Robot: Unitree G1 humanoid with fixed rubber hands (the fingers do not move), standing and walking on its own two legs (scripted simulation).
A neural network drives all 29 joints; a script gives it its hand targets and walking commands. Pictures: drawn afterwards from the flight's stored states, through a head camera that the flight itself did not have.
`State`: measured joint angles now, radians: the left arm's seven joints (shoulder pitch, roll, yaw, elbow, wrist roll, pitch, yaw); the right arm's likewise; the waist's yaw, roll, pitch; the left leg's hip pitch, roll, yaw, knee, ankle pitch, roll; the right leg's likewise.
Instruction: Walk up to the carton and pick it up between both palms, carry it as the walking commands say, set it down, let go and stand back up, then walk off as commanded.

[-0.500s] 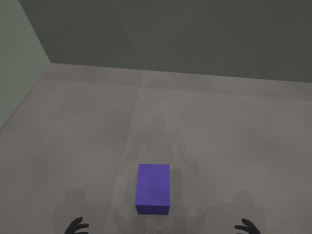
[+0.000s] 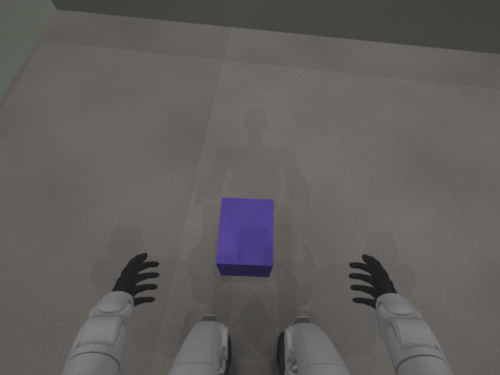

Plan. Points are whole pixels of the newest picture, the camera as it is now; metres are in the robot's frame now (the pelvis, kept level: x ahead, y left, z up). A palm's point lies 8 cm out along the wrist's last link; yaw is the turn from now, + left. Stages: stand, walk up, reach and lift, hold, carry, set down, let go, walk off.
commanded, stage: reach and lift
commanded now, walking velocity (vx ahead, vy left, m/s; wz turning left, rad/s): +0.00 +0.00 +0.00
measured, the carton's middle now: (246, 239) +0.48 +0.03 -0.61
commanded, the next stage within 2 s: none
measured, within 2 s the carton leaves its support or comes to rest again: neither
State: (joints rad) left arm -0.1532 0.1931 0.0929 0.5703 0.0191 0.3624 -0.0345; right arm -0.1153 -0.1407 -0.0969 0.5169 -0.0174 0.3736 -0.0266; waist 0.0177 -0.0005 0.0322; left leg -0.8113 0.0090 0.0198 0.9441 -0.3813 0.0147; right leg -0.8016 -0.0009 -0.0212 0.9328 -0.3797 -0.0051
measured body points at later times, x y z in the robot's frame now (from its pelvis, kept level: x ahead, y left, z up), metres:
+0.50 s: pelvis -0.03 +0.01 -0.04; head +0.19 +0.02 +0.35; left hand +0.38 +0.22 -0.15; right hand +0.38 -0.18 -0.15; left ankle +0.04 +0.11 -0.68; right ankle +0.04 -0.12 -0.68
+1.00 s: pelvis -0.02 +0.00 -0.06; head +0.29 +0.01 +0.27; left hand +0.49 +0.20 -0.18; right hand +0.48 -0.16 -0.18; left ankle +0.04 +0.11 -0.68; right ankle +0.04 -0.12 -0.68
